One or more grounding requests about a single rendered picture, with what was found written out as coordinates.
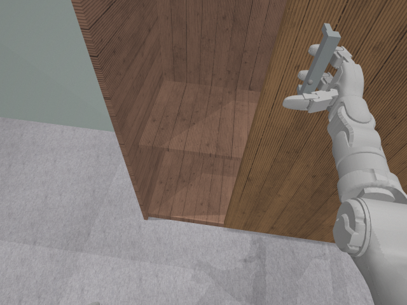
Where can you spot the wardrobe door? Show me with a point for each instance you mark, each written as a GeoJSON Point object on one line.
{"type": "Point", "coordinates": [287, 179]}

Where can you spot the right robot hand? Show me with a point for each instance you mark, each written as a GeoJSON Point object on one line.
{"type": "Point", "coordinates": [348, 80]}

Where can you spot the handle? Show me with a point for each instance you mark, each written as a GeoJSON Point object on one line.
{"type": "Point", "coordinates": [324, 53]}

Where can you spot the robot right upper arm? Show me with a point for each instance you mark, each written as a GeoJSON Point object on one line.
{"type": "Point", "coordinates": [374, 234]}

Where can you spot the right robot forearm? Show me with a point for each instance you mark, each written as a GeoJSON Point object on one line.
{"type": "Point", "coordinates": [360, 161]}

